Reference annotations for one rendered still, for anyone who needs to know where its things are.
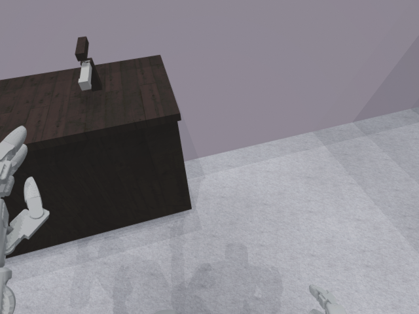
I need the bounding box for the left robot hand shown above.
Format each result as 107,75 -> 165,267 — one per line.
0,126 -> 50,268

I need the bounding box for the tap lever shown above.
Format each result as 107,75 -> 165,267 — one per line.
78,60 -> 92,91

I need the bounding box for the left robot forearm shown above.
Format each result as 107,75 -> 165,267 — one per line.
0,267 -> 16,314

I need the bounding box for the counter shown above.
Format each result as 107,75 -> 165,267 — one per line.
0,37 -> 192,258

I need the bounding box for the right robot hand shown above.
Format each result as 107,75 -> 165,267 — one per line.
309,285 -> 347,314

